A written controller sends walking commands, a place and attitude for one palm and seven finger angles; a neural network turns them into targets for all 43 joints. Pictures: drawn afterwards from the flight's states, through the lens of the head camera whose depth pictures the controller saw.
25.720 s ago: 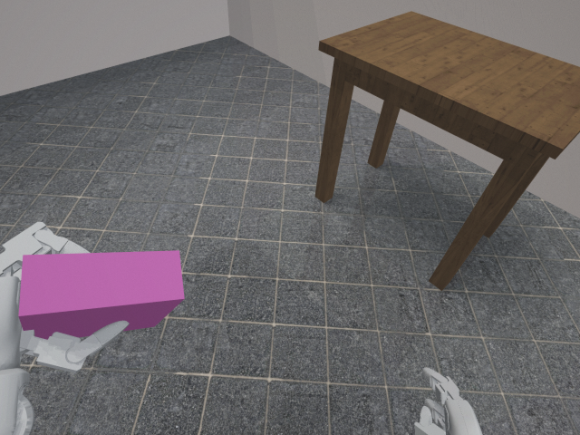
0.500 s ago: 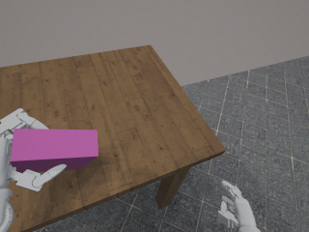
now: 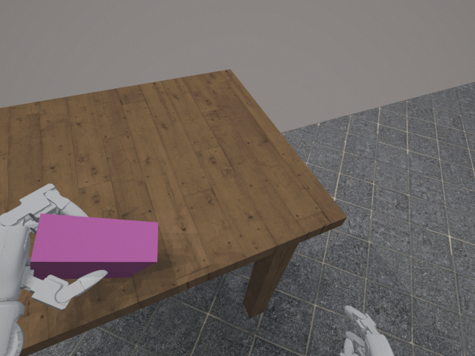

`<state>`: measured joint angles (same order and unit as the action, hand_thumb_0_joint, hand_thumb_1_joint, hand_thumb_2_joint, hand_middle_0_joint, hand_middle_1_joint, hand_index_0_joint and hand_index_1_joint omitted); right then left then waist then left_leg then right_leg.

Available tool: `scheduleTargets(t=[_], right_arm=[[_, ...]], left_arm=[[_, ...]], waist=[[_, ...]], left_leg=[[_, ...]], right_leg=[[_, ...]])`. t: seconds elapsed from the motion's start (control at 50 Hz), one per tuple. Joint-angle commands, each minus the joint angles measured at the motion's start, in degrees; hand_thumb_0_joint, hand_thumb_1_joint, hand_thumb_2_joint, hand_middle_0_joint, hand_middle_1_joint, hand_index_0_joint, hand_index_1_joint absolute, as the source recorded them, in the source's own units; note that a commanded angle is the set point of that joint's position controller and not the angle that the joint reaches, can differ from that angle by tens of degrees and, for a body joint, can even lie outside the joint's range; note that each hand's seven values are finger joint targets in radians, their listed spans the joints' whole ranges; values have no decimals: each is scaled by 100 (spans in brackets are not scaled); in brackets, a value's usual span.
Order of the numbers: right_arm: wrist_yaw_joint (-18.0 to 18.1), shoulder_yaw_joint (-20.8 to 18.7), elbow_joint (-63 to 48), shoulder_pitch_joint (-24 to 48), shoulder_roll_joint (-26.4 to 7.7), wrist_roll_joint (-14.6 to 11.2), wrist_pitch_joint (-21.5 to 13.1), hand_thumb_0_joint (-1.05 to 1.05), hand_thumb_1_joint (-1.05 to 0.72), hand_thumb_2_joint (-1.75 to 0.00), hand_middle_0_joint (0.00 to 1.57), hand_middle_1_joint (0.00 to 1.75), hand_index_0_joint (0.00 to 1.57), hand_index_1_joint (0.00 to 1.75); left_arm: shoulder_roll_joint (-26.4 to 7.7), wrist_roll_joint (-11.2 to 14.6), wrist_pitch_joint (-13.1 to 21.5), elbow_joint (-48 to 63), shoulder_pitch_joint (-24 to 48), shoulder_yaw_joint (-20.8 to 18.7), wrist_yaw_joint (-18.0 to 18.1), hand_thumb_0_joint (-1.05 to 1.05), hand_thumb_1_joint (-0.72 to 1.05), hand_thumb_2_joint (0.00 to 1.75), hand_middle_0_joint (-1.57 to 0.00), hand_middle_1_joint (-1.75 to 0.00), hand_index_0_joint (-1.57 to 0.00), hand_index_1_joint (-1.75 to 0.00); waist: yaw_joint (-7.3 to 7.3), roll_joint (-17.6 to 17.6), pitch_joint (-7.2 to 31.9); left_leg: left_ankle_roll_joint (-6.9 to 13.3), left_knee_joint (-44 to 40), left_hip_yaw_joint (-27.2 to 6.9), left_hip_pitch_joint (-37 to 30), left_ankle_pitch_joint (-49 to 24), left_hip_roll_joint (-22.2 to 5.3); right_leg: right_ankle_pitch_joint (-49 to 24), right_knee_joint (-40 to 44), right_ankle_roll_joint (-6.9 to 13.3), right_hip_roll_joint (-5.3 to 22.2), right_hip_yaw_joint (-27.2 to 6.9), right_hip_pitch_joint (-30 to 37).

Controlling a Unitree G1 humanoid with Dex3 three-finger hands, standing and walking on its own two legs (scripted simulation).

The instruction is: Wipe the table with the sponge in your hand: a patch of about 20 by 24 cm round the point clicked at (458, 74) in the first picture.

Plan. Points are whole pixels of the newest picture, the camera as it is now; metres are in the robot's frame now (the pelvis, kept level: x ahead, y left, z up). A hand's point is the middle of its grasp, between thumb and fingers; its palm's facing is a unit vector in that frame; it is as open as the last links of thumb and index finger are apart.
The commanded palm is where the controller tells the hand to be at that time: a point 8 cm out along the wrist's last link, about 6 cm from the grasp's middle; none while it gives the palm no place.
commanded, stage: look again from close up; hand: left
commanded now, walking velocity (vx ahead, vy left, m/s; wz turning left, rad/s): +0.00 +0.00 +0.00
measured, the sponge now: (110, 251) +0.23 +0.20 +0.10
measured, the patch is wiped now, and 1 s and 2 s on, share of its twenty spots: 0.00 0.00 0.00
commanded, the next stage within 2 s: shuffle to correct the standing spot in 0.38 s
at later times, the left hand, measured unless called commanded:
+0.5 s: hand (59, 223) +0.24 +0.25 +0.15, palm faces +0.35 -0.85 -0.39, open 9.6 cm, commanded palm +0.17 +0.28 +0.18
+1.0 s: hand (108, 234) +0.22 +0.18 +0.16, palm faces +0.31 -0.85 -0.41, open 9.6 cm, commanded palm +0.16 +0.22 +0.18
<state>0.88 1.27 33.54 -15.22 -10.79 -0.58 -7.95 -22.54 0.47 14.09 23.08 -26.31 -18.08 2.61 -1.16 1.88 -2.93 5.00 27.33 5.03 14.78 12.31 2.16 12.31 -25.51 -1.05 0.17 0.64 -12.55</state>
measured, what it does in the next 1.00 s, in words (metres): shifts its weight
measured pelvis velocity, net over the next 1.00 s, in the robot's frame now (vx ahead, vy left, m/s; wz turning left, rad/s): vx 0.00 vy -0.06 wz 0.00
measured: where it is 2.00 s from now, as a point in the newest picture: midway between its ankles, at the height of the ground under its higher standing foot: outside the picture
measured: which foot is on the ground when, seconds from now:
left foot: down 0.00-1.00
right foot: down 0.00-1.00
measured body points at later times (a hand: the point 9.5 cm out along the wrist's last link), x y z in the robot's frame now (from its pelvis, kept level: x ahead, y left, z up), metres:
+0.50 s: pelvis +0.02 +0.00 +0.00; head +0.05 +0.04 +0.45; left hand +0.21 +0.30 +0.17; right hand +0.21 -0.21 -0.06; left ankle +0.03 +0.06 -0.74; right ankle +0.02 -0.13 -0.74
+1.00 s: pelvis +0.00 -0.06 +0.00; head +0.03 -0.04 +0.45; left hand +0.20 +0.23 +0.18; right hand +0.18 -0.28 -0.07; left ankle +0.03 +0.06 -0.74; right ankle +0.02 -0.13 -0.74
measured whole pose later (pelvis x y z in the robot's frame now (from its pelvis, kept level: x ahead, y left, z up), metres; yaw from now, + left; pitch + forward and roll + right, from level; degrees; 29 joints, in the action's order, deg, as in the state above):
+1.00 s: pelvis +0.00 -0.06 +0.00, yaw +0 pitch +0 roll -1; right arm 1.1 -0.1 31.3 -12.0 -11.4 -0.6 -6.4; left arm -22.8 3.5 10.6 29.3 -26.0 -20.8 3.8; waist -1.2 1.1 -3.9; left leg 0.4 28.0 3.1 15.7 12.4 -2.3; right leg 11.7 -24.1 3.5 -4.3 2.4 -12.5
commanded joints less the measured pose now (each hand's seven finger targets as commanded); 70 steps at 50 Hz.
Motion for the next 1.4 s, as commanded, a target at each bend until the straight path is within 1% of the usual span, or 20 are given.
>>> scheduleTargets(t=[0.0,0.06,0.18,0.24,0.28,0.36,0.38,0.46,0.66,0.72,0.78,0.86,0.88,0.98,1.1,1.14,1.18,1.26,1.3,1.38], right_arm=[[160,-301,-1014,792,-746,-19,-469,0,-90,-90,20,30,20,30],[122,-280,-945,865,-725,-35,-623,0,-90,-90,20,30,20,30],[32,-327,-801,672,-818,11,-546,0,-90,-90,20,30,20,30],[61,-353,-877,705,-806,-6,-429,0,-90,-90,20,30,20,30],[89,-310,-877,739,-793,10,-342,0,-90,-90,20,30,20,30],[132,-282,-1000,944,-753,-25,-334,0,-90,-90,20,30,20,30],[125,-260,-1015,862,-754,23,-319,0,-90,-90,20,30,20,30],[113,-283,-1024,926,-770,-3,-391,0,-90,-90,20,30,20,30],[6,-378,-1015,798,-742,13,-210,0,-90,-90,20,30,20,30],[-29,-428,-1121,750,-786,11,-156,0,-90,-90,20,30,20,30],[-33,-395,-1160,844,-777,-26,-138,0,-90,-90,20,30,20,30],[31,-416,-1180,966,-757,-64,-163,0,-90,-90,20,30,20,30],[53,-396,-1164,892,-754,-12,-140,0,-90,-90,20,30,20,30],[148,-444,-1088,836,-784,-16,-118,0,-90,-90,20,30,20,30],[171,-497,-1103,748,-785,-80,-67,0,-90,-90,20,30,20,30],[165,-480,-1071,754,-786,-94,-74,0,-90,-90,20,30,20,30],[166,-456,-999,808,-794,-78,-74,0,-90,-90,20,30,20,30],[184,-480,-1001,906,-853,-73,-23,0,-90,-90,20,30,20,30],[176,-469,-1037,850,-827,-60,30,0,-90,-90,20,30,20,30],[112,-439,-1001,793,-781,-104,51,0,-90,-90,20,30,20,30]], left_arm=[[-1213,153,539,1671,1629,-1117,345,0,10,130,-120,-160,-120,-160],[-930,132,539,1846,1406,-844,354,0,10,130,-120,-160,-120,-160],[-489,131,387,1304,623,-559,361,0,10,130,-120,-160,-120,-160],[-768,161,337,1183,573,-859,364,0,10,130,-120,-160,-120,-160],[-680,202,312,1097,591,-816,343,0,10,130,-120,-160,-120,-160],[-1078,200,331,1807,874,-1066,371,0,10,130,-120,-160,-120,-160],[-848,252,337,1794,828,-851,335,0,10,130,-120,-160,-120,-160],[-998,221,329,2170,762,-940,385,0,10,130,-120,-160,-120,-160],[-881,265,103,1648,723,-933,299,0,10,130,-120,-160,-120,-160],[-848,305,64,1712,695,-873,243,0,10,130,-120,-160,-120,-160],[-776,357,76,1872,613,-826,247,0,10,130,-120,-160,-120,-160],[-1122,383,76,2085,519,-1166,317,0,10,130,-120,-160,-120,-160],[-913,420,74,1996,541,-963,296,0,10,130,-120,-160,-120,-160],[-914,447,-20,1694,572,-969,301,0,10,130,-120,-160,-120,-160],[-897,512,-189,1746,630,-863,315,0,10,130,-120,-160,-120,-160],[-975,529,-202,1871,643,-942,361,0,10,130,-120,-160,-120,-160],[-918,528,-186,1991,571,-883,406,0,10,130,-120,-160,-120,-160],[-1184,514,-151,2107,354,-1146,410,0,10,130,-120,-160,-120,-160],[-1133,497,-148,2073,277,-1136,381,0,10,130,-120,-160,-120,-160],[-992,505,-102,1866,-111,-1149,440,0,10,130,-120,-160,-120,-160]], waist=[[-17,-1049,675],[-42,-1112,883],[-9,-538,800],[-17,-307,701],[15,-344,724],[-27,-759,952],[-8,-728,1027],[-30,-914,1209],[-10,-988,907],[4,-761,928],[17,-672,972],[10,-740,904],[38,-694,854],[55,-437,702],[90,91,724],[92,219,816],[119,-108,945],[93,-934,917],[71,-854,926],[109,-400,1223]], left_leg=[[-233,-1040,-1046,190,1237,-763],[-301,-968,-1002,-223,674,-802],[-455,-865,-963,-287,-260,-789],[-460,-787,-931,-191,-512,-807],[-536,-874,-943,-272,-677,-785],[-557,-757,-868,-548,-1152,-793],[-526,-772,-900,-503,-1148,-785],[-555,-660,-884,-715,-1376,-778],[-731,-825,-1058,-1161,-2736,-1400],[-577,-671,-1040,-831,-2213,-1481],[-509,-673,-917,-336,-981,-1217],[-402,-653,-832,-298,198,-1043],[-353,-666,-847,-170,449,-1027],[-303,-394,-711,-179,860,-935],[-323,615,-365,-369,788,-554],[-334,781,-356,-179,474,-522],[-306,536,-432,-346,-61,-616],[-198,88,-809,-503,-1200,-1032],[-175,170,-812,-270,-1472,-1074],[-304,495,-539,-282,-1507,-696]], right_leg=[[289,340,269,255,-445,413],[-68,290,265,246,-365,412],[-507,387,248,217,-312,376],[-748,435,241,281,-366,459],[-713,433,224,212,-242,400],[-968,301,222,227,-212,514],[-977,318,219,210,-169,600],[-1095,266,234,210,-216,645],[144,-199,135,-16,124,-144],[-186,157,146,101,87,217],[-581,297,204,101,-30,558],[-375,453,261,169,-350,251],[-237,507,255,165,-372,229],[245,776,283,215,-660,-185],[971,1257,469,652,-1258,-668],[489,1172,547,812,-1307,-319],[-288,815,582,751,-1075,-130],[-1296,194,168,370,-523,38],[-1572,206,30,302,-445,399],[-3026,271,68,621,-673,928]])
